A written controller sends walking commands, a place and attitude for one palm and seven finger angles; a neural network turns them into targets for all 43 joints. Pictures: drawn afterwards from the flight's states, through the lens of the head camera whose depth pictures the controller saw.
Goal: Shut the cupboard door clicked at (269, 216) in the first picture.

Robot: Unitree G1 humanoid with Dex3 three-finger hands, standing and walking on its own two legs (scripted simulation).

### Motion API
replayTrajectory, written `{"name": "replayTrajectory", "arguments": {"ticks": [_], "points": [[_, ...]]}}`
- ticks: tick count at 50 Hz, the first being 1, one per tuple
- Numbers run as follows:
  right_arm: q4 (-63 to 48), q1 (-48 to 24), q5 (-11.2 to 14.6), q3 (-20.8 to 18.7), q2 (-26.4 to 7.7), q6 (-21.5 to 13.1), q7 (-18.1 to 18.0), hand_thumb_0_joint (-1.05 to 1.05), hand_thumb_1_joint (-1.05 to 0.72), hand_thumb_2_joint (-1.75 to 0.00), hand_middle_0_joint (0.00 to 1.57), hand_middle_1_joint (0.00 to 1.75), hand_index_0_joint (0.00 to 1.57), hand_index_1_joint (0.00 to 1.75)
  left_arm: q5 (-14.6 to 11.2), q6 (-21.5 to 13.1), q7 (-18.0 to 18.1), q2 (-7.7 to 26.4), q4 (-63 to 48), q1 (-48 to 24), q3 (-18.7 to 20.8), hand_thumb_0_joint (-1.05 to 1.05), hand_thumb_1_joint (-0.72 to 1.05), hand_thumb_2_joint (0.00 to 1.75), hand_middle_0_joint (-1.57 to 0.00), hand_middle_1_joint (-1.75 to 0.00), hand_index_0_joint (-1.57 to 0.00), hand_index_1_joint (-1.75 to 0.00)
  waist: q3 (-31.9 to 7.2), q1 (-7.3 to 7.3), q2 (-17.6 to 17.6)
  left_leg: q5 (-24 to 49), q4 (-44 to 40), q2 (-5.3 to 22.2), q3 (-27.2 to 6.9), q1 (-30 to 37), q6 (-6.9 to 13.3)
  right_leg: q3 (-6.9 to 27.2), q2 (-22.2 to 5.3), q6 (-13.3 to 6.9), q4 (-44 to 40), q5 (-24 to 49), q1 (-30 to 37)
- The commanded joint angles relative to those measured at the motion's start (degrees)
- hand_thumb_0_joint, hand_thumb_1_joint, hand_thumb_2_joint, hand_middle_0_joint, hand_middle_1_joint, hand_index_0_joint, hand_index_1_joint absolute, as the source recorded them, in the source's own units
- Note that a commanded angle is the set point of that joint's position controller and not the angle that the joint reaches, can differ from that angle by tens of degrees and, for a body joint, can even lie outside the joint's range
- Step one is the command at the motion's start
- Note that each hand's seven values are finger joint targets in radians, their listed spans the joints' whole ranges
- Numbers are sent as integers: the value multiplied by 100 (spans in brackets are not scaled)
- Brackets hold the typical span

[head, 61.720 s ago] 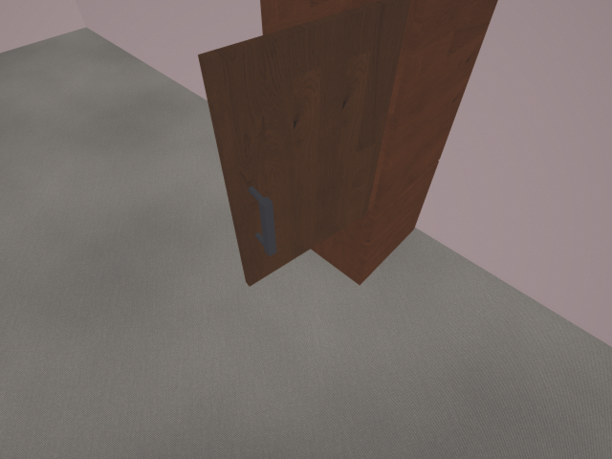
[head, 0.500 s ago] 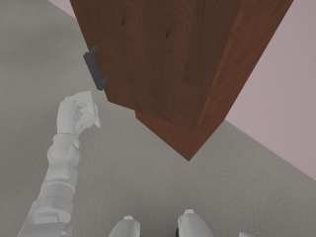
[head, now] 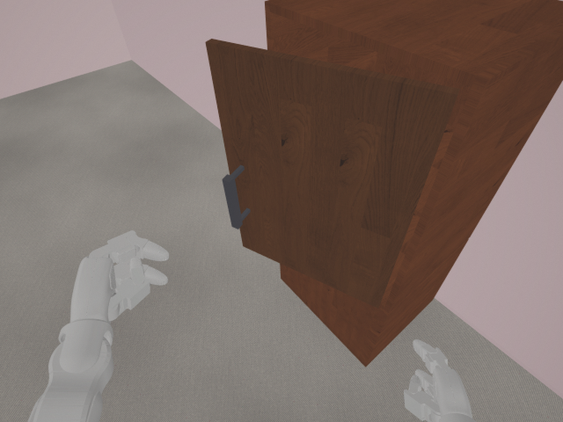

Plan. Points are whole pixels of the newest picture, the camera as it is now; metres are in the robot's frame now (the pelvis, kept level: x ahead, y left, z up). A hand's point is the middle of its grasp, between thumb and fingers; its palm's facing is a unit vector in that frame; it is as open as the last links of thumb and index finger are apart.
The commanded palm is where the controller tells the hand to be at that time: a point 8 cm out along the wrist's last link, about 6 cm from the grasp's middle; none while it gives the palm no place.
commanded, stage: draw the hand back to the body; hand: left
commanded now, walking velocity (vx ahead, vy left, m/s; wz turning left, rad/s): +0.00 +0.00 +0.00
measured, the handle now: (238, 198) +0.61 +0.17 -0.09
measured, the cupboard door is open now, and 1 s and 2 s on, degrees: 21 21 21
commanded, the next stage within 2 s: step back with the hand held close in 0.74 s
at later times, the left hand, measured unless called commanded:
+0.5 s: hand (34, 303) +0.19 +0.27 +0.17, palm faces +0.49 -0.75 -0.44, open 7.0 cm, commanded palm +0.14 +0.29 +0.18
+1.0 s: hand (46, 301) +0.19 +0.26 +0.17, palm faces +0.45 -0.77 -0.45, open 7.4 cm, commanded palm +0.13 +0.29 +0.18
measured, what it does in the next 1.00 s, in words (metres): stands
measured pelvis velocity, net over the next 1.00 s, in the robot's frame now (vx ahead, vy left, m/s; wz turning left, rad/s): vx -0.01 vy -0.01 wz -0.01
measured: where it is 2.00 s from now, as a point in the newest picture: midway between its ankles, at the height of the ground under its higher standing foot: outside the picture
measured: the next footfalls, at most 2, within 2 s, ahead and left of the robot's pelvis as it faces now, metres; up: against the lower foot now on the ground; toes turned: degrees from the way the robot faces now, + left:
none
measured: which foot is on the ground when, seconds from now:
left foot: down 0.00-1.00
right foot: down 0.00-1.00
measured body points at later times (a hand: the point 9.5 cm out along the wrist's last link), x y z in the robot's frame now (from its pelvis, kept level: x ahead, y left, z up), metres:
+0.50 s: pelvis +0.00 -0.01 +0.01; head -0.01 -0.04 +0.46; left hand +0.16 +0.31 +0.20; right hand +0.19 -0.23 -0.09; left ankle -0.03 +0.11 -0.73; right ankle +0.00 -0.13 -0.73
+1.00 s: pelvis -0.01 -0.01 +0.01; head -0.02 -0.04 +0.46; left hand +0.16 +0.30 +0.19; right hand +0.17 -0.24 -0.09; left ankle -0.03 +0.11 -0.73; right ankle +0.00 -0.13 -0.73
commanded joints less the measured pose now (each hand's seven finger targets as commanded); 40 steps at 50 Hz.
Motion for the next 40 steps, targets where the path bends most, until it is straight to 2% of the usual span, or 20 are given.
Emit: {"name": "replayTrajectory", "arguments": {"ticks": [1, 2, 6, 9, 10, 13, 16, 18, 20, 21, 25, 27, 28, 29, 30, 32, 34, 36, 39, 40], "points": [[-677, -406, -72, -229, -585, -380, 2, 0, -90, -90, 20, 30, 20, 30, 19, -277, 90, 836, -1811, -572, 603, 0, 90, 90, -67, -81, -67, -81, -676, -34, 0, 2260, -844, 190, -34, 493, -58, -113, 80, -199, -572, 1692, 951], [-646, -415, -86, -230, -592, -397, 21, 0, -90, -90, 20, 30, 20, 30, 28, -262, 92, 921, -1879, -427, 749, 0, 90, 90, -64, -78, -64, -78, -670, -2, -89, 2339, -881, 186, -20, 547, -56, -120, 86, -189, -623, 1781, 1002], [-609, -475, -128, -247, -569, -461, 75, 0, -90, -90, 20, 30, 20, 30, 22, -238, 87, 1081, -2371, 4, 1087, 0, 90, 90, -53, -66, -53, -66, -623, 56, -55, 2594, -970, 190, -1, 661, -76, -124, 74, -170, -730, 1957, 1229], [-558, -523, -145, -282, -589, -515, 94, 0, -90, -90, 20, 30, 20, 30, 13, -250, 111, 1281, -2639, 395, 1411, 0, 90, 90, -45, -57, -45, -57, -529, 119, -116, 2490, -1016, 188, 13, 631, -61, -105, 83, -158, -829, 1874, 1304], [-575, -537, -139, -275, -564, -545, 106, 0, -90, -90, 20, 30, 20, 30, 11, -287, 118, 1275, -2890, 390, 1447, 0, 90, 90, -42, -54, -42, -54, -602, 120, 58, 2497, -1029, 172, 14, 665, -66, -97, 62, -155, -809, 1856, 1341], [-517, -539, -151, -306, -543, -645, 114, 0, -90, -90, 20, 30, 20, 30, 8, -334, 164, 1388, -3206, 768, 1717, 0, 90, 90, -34, -45, -34, -45, -557, 159, 142, 2549, -1016, 168, 27, 687, -63, -106, 73, -140, -814, 1867, 1318], [-473, -556, -144, -343, -542, -715, 118, 0, -90, -90, 20, 30, 20, 30, -16, -410, 185, 1520, -3414, 1092, 2004, 0, 90, 90, -25, -36, -25, -36, -407, 186, 7, 2345, -1040, 174, 49, 594, -54, -108, 73, -129, -847, 1738, 1294], [-462, -552, -133, -377, -546, -760, 113, 0, -90, -90, 20, 30, 20, 30, -28, -462, 209, 1653, -3547, 1282, 2257, 0, 90, 90, -20, -30, -20, -30, -404, 224, 66, 2229, -1046, 171, 66, 593, -43, -83, 82, -134, -856, 1662, 1273], [-375, -515, -127, -379, -580, -772, 113, 0, -90, -90, 20, 30, 20, 30, -20, -437, 165, 1277, -3145, 1311, 1917, 0, 90, 90, -20, -30, -20, -30, 28, 124, -106, 1881, -1122, 188, 92, 483, -32, -92, 63, -116, -948, 1364, 1019], [-355, -510, -120, -400, -610, -775, 107, 0, -90, -90, 20, 30, 20, 30, -14, -438, 160, 1218, -3084, 1229, 1843, 0, 90, 90, -20, -30, -20, -30, 162, 99, -127, 1783, -1141, 197, 90, 475, -20, -90, 70, -114, -971, 1252, 923], [-341, -517, -123, -436, -660, -802, 61, 0, -90, -90, 20, 30, 20, 30, -11, -470, 173, 1297, -2994, 1026, 1863, 0, 90, 90, -20, -30, -20, -30, 47, 120, -247, 1436, -1177, 178, 83, 541, 46, -33, 43, -99, -1034, 908, 903], [-343, -555, -129, -425, -634, -842, 51, 0, -90, -90, 20, 30, 20, 30, 13, -536, 203, 1393, -3189, 953, 1926, 0, 90, 90, -20, -30, -20, -30, -118, 156, -82, 1386, -1186, 147, 66, 561, 43, -37, 54, -118, -1001, 840, 1000], [-343, -566, -135, -424, -623, -871, 44, 0, -90, -90, 20, 30, 20, 30, 12, -560, 218, 1453, -3209, 993, 2000, 0, 90, 90, -20, -30, -20, -30, -202, 186, -148, 1425, -1174, 133, 71, 560, 53, -27, 54, -117, -985, 897, 1067], [-329, -597, -140, -423, -645, -889, 35, 0, -90, -90, 20, 30, 20, 30, 10, -559, 220, 1594, -3259, 1033, 2097, 0, 90, 90, -20, -30, -20, -30, -229, 217, -33, 1438, -1167, 135, 72, 578, 58, 2, 47, -126, -1017, 906, 1113], [-357, -605, -141, -408, -608, -919, 32, 0, -90, -90, 20, 30, 20, 30, 18, -593, 223, 1574, -3461, 941, 2074, 0, 90, 90, -20, -30, -20, -30, -358, 217, 138, 1499, -1160, 119, 79, 591, 50, 4, 31, -132, -968, 989, 1186], [-327, -595, -145, -390, -564, -957, 34, 0, -90, -90, 20, 30, 20, 30, 7, -595, 234, 1537, -3306, 1157, 2107, 0, 90, 90, -20, -30, -20, -30, -181, 233, 29, 1548, -1139, 123, 104, 526, 36, -8, 55, -128, -972, 1082, 1129], [-289, -595, -141, -398, -586, -965, 32, 0, -90, -90, 20, 30, 20, 30, 2, -595, 223, 1592, -3298, 1157, 2151, 0, 90, 90, -20, -30, -20, -30, -105, 221, 47, 1523, -1145, 136, 96, 500, 29, 15, 57, -135, -1036, 1042, 1113], [-305, -596, -139, -393, -556, -962, 38, 0, -90, -90, 20, 30, 20, 30, -8, -598, 205, 1493, -3223, 1166, 2102, 0, 90, 90, -20, -30, -20, -30, 34, 203, 63, 1446, -1161, 139, 123, 463, 26, 23, 60, -126, -1049, 986, 1037], [-279, -576, -137, -415, -585, -966, 51, 0, -90, -90, 20, 30, 20, 30, 0, -606, 188, 1510, -3203, 1206, 2124, 0, 90, 90, -20, -30, -20, -30, -23, 206, 168, 1508, -1169, 151, 134, 506, 20, 36, 62, -135, -1067, 1027, 1071], [-300, -557, -137, -409, -563, -962, 51, 0, -90, -90, 20, 30, 20, 30, -18, -603, 180, 1443, -3184, 1236, 2081, 0, 90, 90, -20, -30, -20, -30, -15, 193, 25, 1539, -1170, 153, 139, 508, 31, 22, 56, -117, -1048, 1075, 1055]]}}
